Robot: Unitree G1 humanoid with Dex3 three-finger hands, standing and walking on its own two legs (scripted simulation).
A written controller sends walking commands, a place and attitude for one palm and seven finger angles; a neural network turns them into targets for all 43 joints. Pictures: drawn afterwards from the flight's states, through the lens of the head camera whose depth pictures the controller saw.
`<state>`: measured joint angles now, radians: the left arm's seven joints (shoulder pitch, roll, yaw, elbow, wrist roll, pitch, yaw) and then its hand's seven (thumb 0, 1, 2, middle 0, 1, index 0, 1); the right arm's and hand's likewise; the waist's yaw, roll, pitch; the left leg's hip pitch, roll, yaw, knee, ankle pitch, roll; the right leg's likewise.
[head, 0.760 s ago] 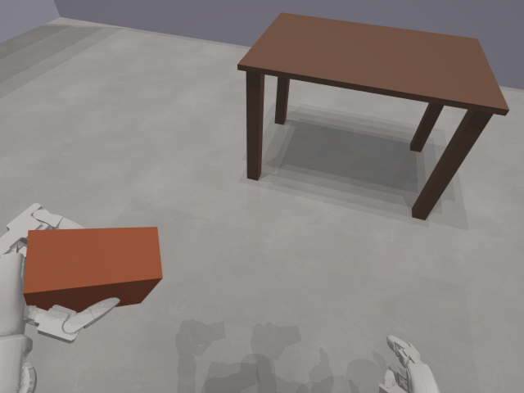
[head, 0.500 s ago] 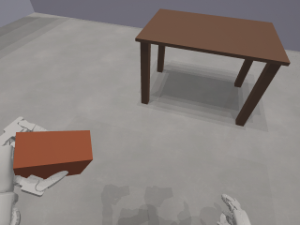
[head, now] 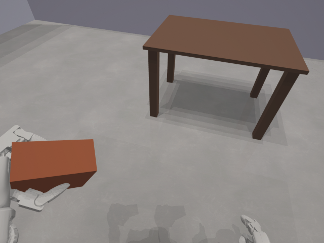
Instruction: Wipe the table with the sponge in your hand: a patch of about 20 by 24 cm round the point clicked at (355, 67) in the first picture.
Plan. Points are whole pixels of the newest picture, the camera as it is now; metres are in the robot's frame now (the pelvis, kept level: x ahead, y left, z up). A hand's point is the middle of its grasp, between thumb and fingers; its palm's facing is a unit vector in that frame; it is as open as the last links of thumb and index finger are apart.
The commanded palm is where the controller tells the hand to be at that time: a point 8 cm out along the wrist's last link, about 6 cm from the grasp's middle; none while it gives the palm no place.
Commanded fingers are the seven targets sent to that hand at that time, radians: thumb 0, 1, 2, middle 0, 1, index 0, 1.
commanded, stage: walk to a spot facing it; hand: left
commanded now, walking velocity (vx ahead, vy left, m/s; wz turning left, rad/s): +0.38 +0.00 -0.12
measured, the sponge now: (65, 167) +0.22 +0.21 +0.15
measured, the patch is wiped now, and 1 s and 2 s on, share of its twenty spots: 0.00 0.00 0.00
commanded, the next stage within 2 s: turn to face it in 1.68 s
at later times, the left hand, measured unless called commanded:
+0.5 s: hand (82, 111) +0.35 +0.21 +0.18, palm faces +0.32 -0.83 -0.45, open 10.4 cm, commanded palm +0.30 +0.25 +0.19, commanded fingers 0.00 0.10 1.30 -1.20 -1.60 -1.20 -1.60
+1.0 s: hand (116, 77) +0.48 +0.16 +0.18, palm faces +0.38 -0.80 -0.47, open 10.4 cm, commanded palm +0.44 +0.20 +0.19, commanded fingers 0.00 0.10 1.30 -1.20 -1.60 -1.20 -1.60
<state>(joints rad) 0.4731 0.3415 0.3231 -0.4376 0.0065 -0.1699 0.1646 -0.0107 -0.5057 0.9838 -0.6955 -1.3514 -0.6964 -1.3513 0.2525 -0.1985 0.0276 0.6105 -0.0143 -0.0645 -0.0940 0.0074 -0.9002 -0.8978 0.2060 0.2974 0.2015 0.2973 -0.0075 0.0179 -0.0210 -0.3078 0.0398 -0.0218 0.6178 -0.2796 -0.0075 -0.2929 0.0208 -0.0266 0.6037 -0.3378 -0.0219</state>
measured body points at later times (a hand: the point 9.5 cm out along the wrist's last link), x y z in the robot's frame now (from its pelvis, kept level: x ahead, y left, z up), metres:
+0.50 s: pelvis +0.12 -0.01 +0.01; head +0.13 -0.02 +0.46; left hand +0.33 +0.25 +0.20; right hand +0.25 -0.23 -0.08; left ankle +0.07 +0.11 -0.73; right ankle +0.18 -0.14 -0.68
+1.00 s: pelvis +0.27 -0.08 +0.01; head +0.29 -0.08 +0.46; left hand +0.46 +0.20 +0.21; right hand +0.41 -0.34 -0.08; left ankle +0.38 +0.06 -0.69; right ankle +0.23 -0.14 -0.73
